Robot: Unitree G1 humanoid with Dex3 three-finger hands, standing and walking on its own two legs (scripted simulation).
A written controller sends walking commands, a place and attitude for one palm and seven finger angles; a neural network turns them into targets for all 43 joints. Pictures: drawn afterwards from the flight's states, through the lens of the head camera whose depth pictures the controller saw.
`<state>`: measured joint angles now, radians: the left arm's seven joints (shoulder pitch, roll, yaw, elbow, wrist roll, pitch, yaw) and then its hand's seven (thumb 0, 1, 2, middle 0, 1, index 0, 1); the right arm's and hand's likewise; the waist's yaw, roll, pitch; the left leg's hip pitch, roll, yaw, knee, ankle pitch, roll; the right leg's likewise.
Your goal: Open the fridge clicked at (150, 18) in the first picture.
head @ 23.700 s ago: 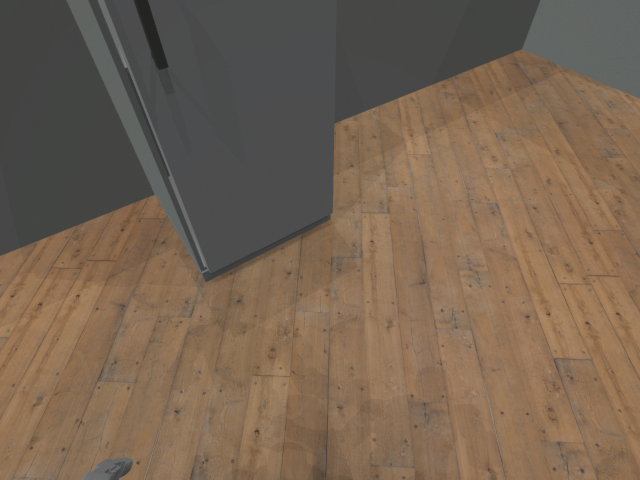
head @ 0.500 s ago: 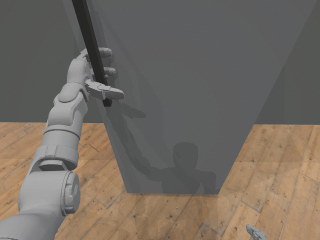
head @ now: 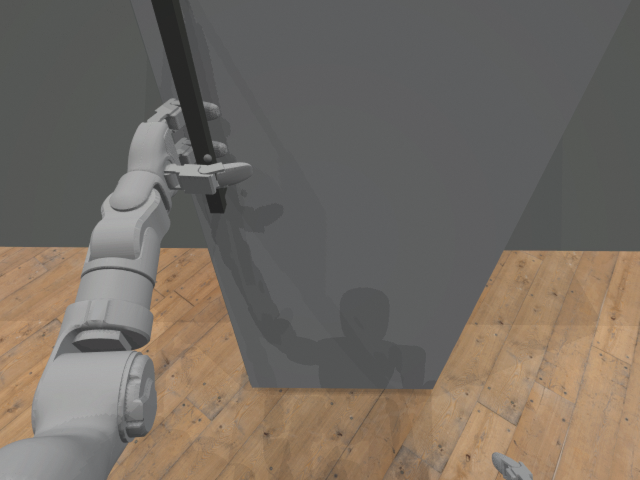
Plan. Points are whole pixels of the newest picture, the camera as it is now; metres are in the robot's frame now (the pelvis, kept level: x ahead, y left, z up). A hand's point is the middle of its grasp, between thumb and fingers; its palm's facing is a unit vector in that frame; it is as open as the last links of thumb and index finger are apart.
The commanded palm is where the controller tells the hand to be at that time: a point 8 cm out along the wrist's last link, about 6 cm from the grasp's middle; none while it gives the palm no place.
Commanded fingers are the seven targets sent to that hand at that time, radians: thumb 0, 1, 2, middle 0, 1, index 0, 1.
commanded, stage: grip the handle and tug to test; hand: left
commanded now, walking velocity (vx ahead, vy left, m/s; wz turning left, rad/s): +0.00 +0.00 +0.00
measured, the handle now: (199, 110) +0.49 +0.18 +0.24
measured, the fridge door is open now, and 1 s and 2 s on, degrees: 0 0 1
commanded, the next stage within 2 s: pull the door a little, standing still in 1.08 s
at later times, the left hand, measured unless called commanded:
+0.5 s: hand (212, 155) +0.44 +0.15 +0.21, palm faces +0.03 -1.00 +0.02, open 5.7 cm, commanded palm +0.41 +0.21 +0.20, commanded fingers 0.00 0.90 0.90 -0.45 -1.40 -0.45 -1.40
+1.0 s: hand (214, 157) +0.43 +0.15 +0.21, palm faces +0.06 -1.00 +0.00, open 5.7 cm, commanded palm +0.38 +0.20 +0.20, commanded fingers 0.00 0.90 0.90 -0.45 -1.40 -0.45 -1.40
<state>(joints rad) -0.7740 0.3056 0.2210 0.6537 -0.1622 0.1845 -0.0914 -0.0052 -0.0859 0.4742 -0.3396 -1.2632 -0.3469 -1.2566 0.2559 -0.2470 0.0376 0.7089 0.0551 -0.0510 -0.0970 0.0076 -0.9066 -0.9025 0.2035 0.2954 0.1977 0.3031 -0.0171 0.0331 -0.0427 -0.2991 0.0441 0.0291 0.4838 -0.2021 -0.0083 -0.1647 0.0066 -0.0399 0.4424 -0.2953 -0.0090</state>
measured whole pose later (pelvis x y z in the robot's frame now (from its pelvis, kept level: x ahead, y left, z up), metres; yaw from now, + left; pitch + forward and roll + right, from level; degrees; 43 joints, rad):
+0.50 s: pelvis +0.00 +0.00 +0.00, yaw -1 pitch +1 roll -1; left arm -0.76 0.30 0.24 0.64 -0.17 0.18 -0.10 0.01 0.71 0.84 -0.39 -1.38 -0.38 -1.36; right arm 0.26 -0.25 0.03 0.70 0.05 -0.04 -0.09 0.01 -0.91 -0.90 0.20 0.30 0.20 0.30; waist -0.02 0.03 -0.05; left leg -0.29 0.05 0.04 0.47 -0.20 -0.01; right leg -0.16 0.01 -0.03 0.43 -0.29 -0.01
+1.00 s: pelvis +0.02 +0.00 +0.00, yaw -2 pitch +1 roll +0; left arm -0.60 0.28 0.25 0.38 -0.17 0.28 -0.06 0.01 0.77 0.80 -0.32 -1.40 -0.31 -1.38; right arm 0.23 -0.25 0.03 0.66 0.05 -0.02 -0.07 0.01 -0.91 -0.90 0.20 0.30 0.20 0.30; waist -0.01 0.04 -0.05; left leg -0.23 0.05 0.06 0.44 -0.22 -0.02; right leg -0.11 0.01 -0.01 0.41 -0.30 -0.01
